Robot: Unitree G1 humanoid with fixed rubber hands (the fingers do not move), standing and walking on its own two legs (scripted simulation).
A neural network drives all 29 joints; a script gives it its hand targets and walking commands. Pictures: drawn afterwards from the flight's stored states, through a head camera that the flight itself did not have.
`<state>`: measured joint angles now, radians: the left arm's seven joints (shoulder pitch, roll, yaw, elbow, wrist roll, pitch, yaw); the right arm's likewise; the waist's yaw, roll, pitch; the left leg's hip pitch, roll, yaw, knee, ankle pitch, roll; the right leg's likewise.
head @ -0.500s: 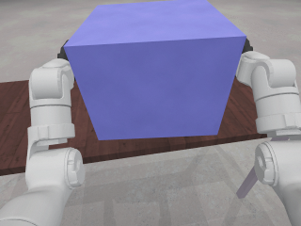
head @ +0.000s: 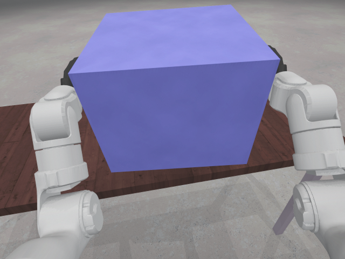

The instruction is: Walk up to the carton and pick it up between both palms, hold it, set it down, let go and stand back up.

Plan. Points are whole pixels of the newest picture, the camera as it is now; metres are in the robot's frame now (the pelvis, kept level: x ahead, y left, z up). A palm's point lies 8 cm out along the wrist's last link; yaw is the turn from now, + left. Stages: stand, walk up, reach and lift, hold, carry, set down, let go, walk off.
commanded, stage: hold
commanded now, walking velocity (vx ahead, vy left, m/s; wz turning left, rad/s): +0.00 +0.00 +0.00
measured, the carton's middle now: (173, 85) +0.43 -0.01 +0.24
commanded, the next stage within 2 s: set down in 0.90 s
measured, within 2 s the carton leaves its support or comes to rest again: neither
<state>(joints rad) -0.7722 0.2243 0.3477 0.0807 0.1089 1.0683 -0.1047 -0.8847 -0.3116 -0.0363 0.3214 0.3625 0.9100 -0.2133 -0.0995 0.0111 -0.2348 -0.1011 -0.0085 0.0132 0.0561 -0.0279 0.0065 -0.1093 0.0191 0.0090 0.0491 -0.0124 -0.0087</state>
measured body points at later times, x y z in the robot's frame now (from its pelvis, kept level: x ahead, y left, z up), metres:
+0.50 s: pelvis -0.03 +0.00 +0.00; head -0.09 +0.00 +0.44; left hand +0.37 +0.19 +0.31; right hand +0.35 -0.21 +0.31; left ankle -0.01 +0.11 -0.76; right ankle +0.00 -0.11 -0.76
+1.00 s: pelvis -0.02 +0.00 +0.00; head -0.06 +0.00 +0.45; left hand +0.38 +0.19 +0.28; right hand +0.37 -0.21 +0.29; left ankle -0.01 +0.11 -0.76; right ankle +0.00 -0.11 -0.76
